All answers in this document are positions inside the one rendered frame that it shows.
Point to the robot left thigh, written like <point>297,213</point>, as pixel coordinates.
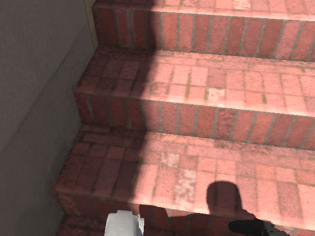
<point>125,223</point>

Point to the robot right hand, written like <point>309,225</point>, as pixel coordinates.
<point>254,227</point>

